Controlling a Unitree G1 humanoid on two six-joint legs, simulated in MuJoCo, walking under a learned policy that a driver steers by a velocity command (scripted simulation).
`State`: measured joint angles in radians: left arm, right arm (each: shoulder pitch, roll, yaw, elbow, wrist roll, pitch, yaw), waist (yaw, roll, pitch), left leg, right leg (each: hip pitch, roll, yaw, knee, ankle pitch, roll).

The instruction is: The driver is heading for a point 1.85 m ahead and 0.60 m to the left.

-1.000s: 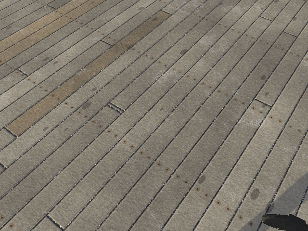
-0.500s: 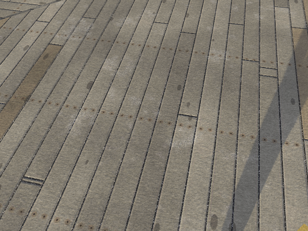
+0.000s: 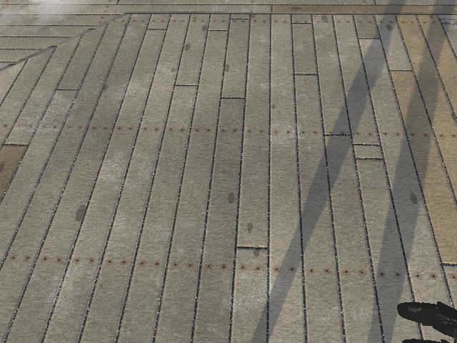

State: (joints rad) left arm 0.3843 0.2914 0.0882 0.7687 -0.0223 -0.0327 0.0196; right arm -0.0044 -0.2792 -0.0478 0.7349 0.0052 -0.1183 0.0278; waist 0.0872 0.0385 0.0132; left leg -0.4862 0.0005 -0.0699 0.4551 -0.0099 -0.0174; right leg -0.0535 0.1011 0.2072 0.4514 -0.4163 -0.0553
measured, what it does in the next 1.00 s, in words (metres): walks ahead, turning left: left foot, then right foot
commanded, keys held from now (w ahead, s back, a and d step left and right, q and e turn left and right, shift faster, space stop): w+e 0.02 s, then w+q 0.16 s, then q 0.82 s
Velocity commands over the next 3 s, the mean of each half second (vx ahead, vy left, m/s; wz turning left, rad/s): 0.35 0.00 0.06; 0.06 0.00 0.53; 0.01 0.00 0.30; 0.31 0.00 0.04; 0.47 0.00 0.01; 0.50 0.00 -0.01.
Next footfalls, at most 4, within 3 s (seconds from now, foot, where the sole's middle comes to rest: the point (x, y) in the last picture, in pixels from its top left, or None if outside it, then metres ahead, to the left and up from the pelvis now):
0.02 left None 0.18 0.13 -0.77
0.42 right None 0.37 -0.11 -0.77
0.84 left None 0.29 0.14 -0.77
1.30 right None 0.39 -0.07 -0.77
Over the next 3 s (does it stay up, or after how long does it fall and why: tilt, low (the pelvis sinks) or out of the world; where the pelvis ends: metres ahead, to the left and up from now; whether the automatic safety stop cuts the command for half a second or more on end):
stays up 0.91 0.39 0.02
